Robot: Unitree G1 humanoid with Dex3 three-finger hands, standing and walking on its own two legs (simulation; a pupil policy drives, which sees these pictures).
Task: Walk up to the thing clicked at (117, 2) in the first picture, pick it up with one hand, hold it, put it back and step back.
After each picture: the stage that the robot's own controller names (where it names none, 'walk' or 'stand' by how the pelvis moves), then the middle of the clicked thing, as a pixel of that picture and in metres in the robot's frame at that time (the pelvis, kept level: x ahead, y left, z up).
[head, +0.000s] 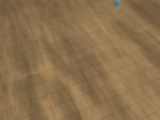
stand; (118, 0) +2.31 -0.58 -0.66
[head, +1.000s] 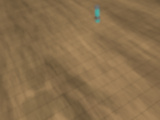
walk; (97, 13) +2.21 -0.11 -0.62
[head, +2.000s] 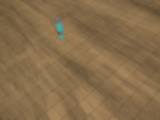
walk; (59, 28) +1.52 +0.34 -0.65
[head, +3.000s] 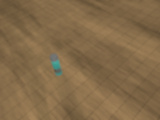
walk; (56, 65) +1.01 +0.32 -0.65
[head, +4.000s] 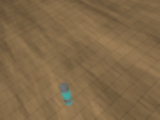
walk; (66, 94) +0.68 +0.22 -0.64
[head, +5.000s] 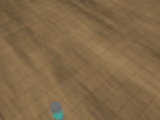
stand; (57, 113) +0.50 +0.20 -0.63
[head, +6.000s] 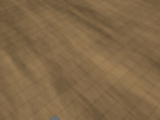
stand; out of the picture +0.44 +0.19 -0.65
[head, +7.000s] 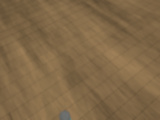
stand; out of the picture +0.43 +0.15 -0.65
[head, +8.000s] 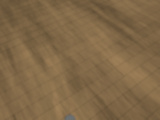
stand; out of the picture +0.43 +0.11 -0.66
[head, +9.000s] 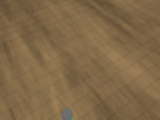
stand; out of the picture +0.45 +0.11 -0.65
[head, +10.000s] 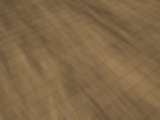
stand; out of the picture +0.41 +0.13 -0.66
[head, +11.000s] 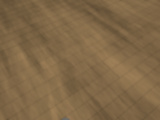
stand; out of the picture +0.42 +0.13 -0.66
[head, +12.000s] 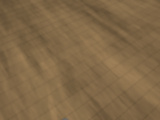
stand; out of the picture +0.42 +0.13 -0.66
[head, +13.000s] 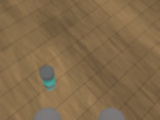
go down; (48, 79) +0.46 +0.15 -0.43
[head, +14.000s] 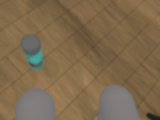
go down; (34, 54) +0.49 +0.19 -0.27
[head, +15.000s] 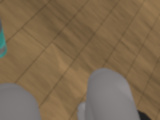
close in; out of the picture +0.48 +0.22 -0.17
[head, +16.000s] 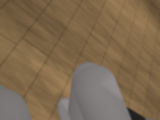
close; out of the picture +0.47 +0.25 -0.16
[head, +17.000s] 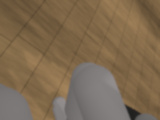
lift; out of the picture +0.46 +0.25 -0.17
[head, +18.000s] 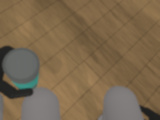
lift; (25, 75) +0.34 +0.19 -0.03
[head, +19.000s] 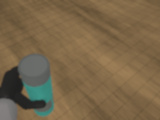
hold; (40, 90) +0.31 +0.14 +0.08
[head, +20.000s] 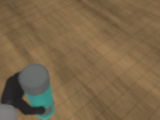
hold; (40, 96) +0.30 +0.15 +0.03
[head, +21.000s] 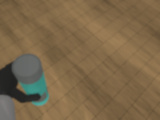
crouch; (34, 84) +0.35 +0.15 -0.02
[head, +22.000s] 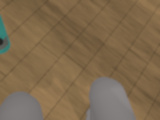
lower; out of the picture +0.50 +0.20 -0.03
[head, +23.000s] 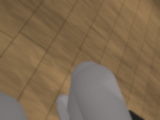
lower; out of the picture +0.47 +0.26 -0.16
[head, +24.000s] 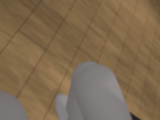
lower; out of the picture +0.46 +0.26 -0.17
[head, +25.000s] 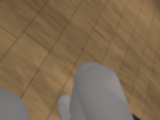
lower; out of the picture +0.45 +0.25 -0.16
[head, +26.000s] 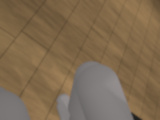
lower; out of the picture +0.44 +0.26 -0.17
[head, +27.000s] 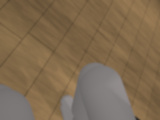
loosen; out of the picture +0.44 +0.22 -0.17
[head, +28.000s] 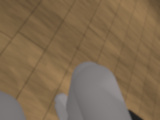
rise; out of the picture +0.44 +0.23 -0.18
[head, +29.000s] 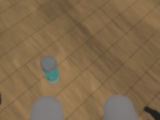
walk; (50, 71) +0.46 +0.15 -0.36
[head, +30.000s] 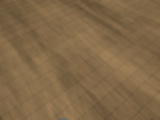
stand; out of the picture +0.40 +0.12 -0.59
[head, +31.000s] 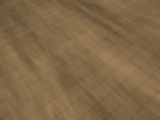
stand; out of the picture +0.40 +0.13 -0.60
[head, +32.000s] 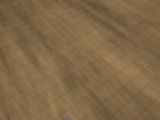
stand; out of the picture +0.41 +0.11 -0.63
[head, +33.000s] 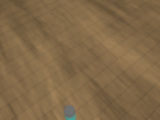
walk; (70, 116) +0.42 +0.09 -0.63
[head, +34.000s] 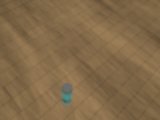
walk; (67, 94) +0.55 +0.07 -0.64
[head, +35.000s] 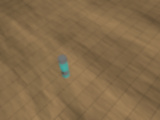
walk; (64, 67) +0.84 +0.23 -0.62
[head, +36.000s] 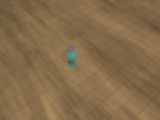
stand; (71, 56) +1.06 +0.13 -0.64
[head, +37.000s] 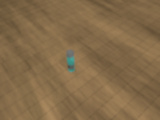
stand; (70, 61) +1.07 +0.12 -0.66
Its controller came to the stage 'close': yes
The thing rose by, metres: 0.69
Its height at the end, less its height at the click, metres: +0.00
